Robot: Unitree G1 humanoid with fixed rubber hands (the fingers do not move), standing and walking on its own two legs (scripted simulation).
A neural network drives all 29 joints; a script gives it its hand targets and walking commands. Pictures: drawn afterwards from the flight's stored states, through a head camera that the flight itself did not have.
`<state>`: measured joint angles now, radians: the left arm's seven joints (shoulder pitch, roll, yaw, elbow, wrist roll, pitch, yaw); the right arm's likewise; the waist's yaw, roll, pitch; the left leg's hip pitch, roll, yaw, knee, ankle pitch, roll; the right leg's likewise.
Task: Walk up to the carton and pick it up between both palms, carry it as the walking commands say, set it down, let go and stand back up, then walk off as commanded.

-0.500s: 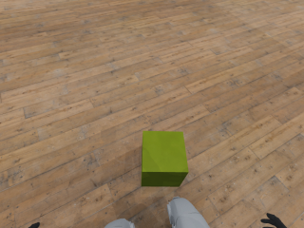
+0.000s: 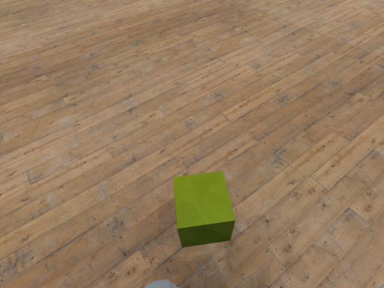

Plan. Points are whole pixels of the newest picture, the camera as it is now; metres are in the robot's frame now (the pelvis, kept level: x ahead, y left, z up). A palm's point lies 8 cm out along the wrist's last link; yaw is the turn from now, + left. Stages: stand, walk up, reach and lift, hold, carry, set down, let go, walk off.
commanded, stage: walk up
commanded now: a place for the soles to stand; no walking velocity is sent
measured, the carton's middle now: (202, 209) +0.54 -0.02 -0.62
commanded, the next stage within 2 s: none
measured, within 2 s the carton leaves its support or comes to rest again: neither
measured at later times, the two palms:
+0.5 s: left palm out of the picture +0.14 +0.28 -0.11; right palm (356, 257) +0.19 -0.35 -0.12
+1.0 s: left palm out of the picture +0.08 +0.29 -0.11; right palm (347, 254) +0.19 -0.33 -0.11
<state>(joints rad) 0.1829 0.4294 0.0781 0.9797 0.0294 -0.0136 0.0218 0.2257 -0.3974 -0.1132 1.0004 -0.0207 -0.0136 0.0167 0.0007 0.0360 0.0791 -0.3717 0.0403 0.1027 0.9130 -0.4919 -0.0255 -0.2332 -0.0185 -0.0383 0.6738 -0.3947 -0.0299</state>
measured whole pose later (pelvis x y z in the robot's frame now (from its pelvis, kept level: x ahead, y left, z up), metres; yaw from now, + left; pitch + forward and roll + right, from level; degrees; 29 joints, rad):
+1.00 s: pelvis +0.04 -0.04 -0.01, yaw +9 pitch -3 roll +1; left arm 0.09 0.38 0.05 1.00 0.02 0.00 0.00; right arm 0.07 -0.40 -0.04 1.05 -0.02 -0.04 -0.03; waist 0.01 0.01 0.10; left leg -0.31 0.08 0.01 0.70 -0.34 -0.06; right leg -0.24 -0.04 -0.11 0.73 -0.44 -0.02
